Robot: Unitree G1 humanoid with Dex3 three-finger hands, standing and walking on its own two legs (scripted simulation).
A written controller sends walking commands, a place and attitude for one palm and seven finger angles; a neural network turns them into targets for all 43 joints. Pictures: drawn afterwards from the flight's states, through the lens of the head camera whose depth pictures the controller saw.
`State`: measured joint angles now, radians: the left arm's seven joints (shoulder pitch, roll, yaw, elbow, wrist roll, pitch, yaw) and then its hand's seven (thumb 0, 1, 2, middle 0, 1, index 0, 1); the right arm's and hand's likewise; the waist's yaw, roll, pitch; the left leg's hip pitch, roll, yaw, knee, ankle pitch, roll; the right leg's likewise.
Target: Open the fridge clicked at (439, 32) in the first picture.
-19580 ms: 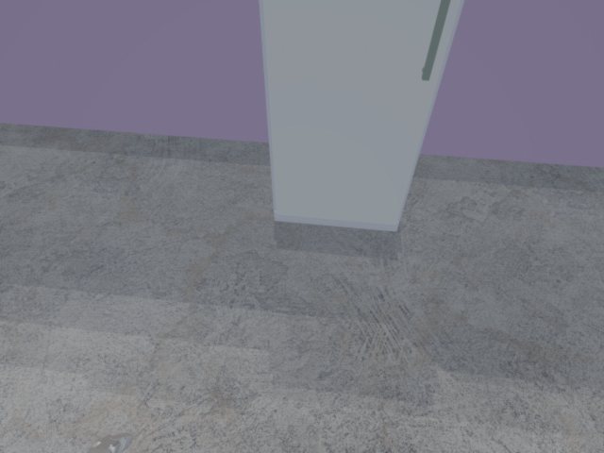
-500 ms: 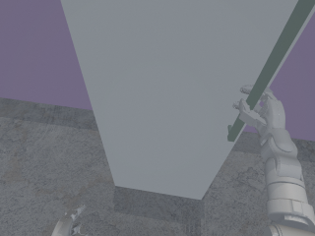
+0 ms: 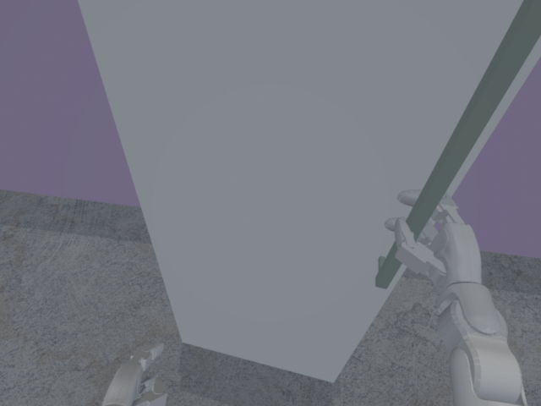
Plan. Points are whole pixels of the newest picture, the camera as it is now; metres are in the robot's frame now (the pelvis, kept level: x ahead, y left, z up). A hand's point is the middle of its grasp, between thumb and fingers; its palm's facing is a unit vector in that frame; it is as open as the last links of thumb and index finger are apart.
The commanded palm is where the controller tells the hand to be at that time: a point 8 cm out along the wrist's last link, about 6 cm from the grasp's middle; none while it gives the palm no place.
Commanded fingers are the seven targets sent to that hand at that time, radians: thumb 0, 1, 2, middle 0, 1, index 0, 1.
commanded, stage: walk backward, drawing the door open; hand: right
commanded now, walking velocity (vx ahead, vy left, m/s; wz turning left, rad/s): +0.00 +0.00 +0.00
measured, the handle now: (436, 171) +0.37 -0.17 +0.23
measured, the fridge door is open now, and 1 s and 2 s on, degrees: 7 40 67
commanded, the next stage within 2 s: stop walking and hold the door back in 1.58 s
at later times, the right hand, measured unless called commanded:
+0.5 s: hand (380, 330) +0.19 -0.09 +0.14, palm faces +0.13 +0.97 -0.20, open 6.3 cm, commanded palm +0.15 -0.14 +0.14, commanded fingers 0.00 -0.90 -0.90 0.45 1.40 0.45 1.40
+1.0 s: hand out of the picture +0.08 +0.00 +0.13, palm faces +0.30 +0.92 -0.23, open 7.0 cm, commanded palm +0.04 -0.03 +0.14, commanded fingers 0.00 -0.90 -0.90 0.45 1.40 0.45 1.40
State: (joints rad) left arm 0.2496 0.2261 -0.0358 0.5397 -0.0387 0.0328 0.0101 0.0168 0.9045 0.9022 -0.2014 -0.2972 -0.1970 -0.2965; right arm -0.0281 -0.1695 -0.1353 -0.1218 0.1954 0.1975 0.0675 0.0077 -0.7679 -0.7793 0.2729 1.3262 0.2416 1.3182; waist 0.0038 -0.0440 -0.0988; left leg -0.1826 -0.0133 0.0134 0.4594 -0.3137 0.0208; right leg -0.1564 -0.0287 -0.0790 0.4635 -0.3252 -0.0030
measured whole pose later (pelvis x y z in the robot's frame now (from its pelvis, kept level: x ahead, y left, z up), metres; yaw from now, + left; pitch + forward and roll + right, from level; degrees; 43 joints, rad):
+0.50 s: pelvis -0.07 +0.04 +0.00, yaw -5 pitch +1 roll -1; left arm 0.16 0.17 -0.05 0.51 0.03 0.07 0.05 0.01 0.90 0.90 -0.20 -0.30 -0.20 -0.30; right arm 0.21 -0.16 0.02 -0.36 0.03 -0.01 -0.09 -0.03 -0.67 -0.75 0.42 1.38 0.28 1.36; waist 0.03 -0.07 0.01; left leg -0.27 -0.01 0.10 0.51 -0.26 0.06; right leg -0.26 -0.02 0.03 0.46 -0.21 0.03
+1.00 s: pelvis -0.15 +0.20 -0.01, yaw -22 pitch +1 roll +1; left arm 0.19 0.12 -0.01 0.64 0.02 -0.11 0.05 0.02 0.90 0.90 -0.20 -0.30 -0.20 -0.30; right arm 0.11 -0.23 0.09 -0.40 -0.03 -0.06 -0.06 -0.06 -0.65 -0.82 0.38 1.33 0.17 1.21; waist 0.02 -0.03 0.10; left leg -0.30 -0.01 -0.04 0.53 -0.26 -0.03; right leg -0.37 -0.08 0.25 0.43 -0.11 0.11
